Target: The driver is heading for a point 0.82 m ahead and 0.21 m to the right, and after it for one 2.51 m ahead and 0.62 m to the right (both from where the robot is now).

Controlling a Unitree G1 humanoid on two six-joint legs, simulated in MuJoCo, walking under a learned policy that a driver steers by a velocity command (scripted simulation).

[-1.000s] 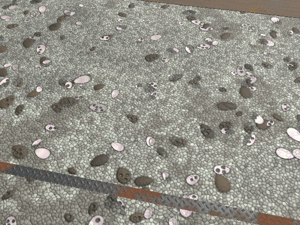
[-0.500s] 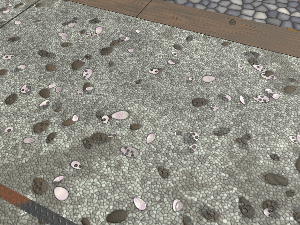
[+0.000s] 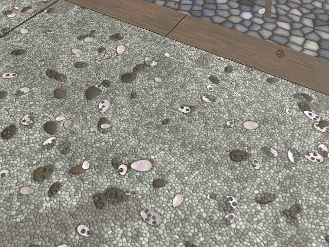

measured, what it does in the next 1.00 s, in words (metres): walks ahead, turning right: right foot, then left foot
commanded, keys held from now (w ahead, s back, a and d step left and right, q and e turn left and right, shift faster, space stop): w+e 0.68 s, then w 0.32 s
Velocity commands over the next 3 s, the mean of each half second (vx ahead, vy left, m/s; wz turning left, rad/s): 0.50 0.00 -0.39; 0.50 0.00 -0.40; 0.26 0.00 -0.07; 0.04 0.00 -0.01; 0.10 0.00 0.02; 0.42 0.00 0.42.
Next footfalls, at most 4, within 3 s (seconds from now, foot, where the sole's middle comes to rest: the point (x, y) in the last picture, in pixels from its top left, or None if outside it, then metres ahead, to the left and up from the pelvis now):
0.40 right None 0.37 -0.16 -0.78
0.88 left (180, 198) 0.69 -0.05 -0.78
1.34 right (246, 179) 0.80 -0.36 -0.78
1.62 left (189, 168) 0.85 -0.10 -0.78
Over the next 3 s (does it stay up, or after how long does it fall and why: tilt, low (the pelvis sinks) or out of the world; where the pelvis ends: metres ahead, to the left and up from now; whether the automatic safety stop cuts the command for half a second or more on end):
stays up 1.03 -0.30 -0.03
